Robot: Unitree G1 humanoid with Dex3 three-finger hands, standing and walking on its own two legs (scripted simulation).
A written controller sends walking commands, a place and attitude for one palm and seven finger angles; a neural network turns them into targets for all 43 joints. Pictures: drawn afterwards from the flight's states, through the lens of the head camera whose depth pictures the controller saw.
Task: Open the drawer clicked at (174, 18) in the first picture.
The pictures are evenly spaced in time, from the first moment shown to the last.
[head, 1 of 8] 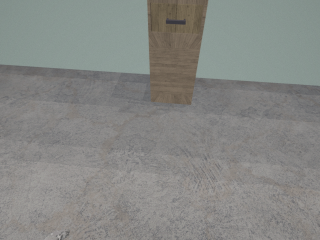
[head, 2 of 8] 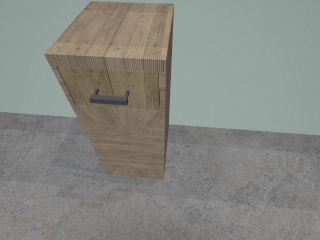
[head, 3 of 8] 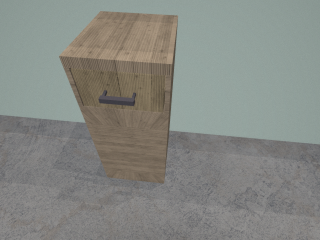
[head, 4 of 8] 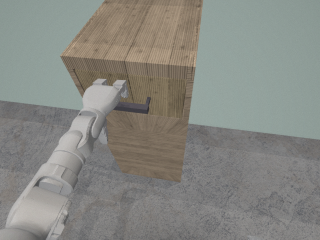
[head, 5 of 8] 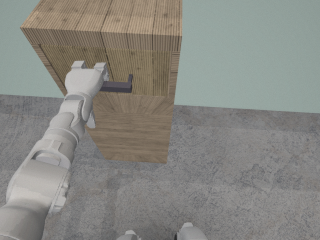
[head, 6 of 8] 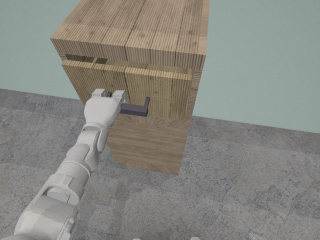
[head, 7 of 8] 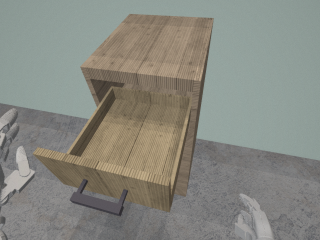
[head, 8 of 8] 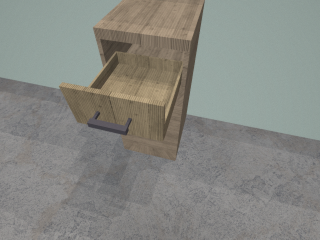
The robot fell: no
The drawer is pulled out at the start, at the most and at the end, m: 0.00 0.30 0.30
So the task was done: yes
